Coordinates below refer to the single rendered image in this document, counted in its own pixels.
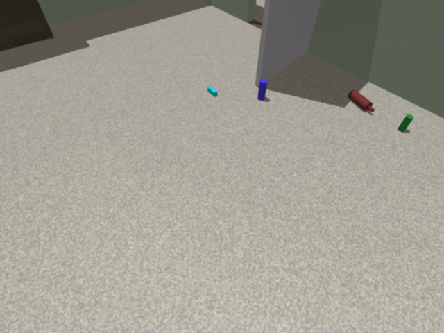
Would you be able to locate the bookshelf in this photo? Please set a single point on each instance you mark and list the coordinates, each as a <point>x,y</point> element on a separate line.
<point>22,22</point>

